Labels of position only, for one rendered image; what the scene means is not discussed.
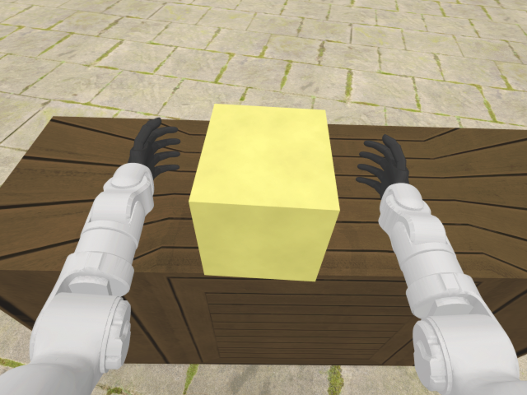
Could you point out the left robot hand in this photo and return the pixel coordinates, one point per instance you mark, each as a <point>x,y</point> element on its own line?
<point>145,146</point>

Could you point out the carton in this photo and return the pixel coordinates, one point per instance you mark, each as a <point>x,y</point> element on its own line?
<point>264,200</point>

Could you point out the pedestal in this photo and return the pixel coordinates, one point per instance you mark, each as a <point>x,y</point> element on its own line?
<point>356,312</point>

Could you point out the right robot hand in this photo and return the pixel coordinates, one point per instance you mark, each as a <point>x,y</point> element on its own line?
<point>394,165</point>

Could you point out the left robot upper arm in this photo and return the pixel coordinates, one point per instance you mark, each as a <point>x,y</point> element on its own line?
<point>80,337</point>

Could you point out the right robot upper arm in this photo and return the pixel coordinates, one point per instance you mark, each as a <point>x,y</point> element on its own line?
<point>465,354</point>

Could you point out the robot right forearm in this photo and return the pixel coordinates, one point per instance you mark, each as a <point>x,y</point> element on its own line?
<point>436,283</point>

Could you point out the robot left forearm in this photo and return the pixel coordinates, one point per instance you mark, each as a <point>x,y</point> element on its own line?
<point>102,261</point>

